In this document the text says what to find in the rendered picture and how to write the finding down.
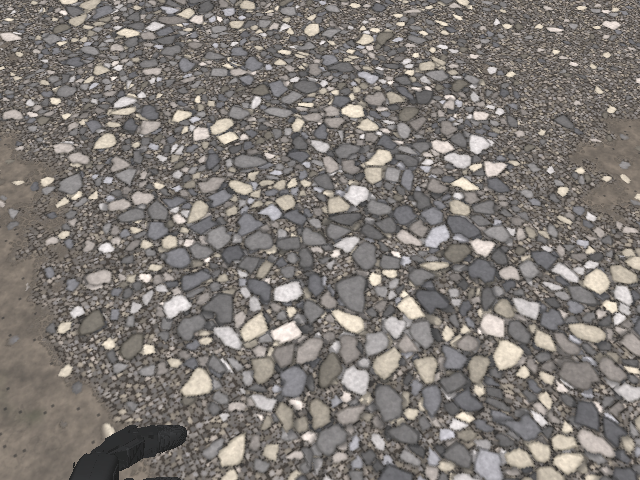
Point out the left robot hand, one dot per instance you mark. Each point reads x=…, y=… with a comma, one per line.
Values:
x=125, y=448

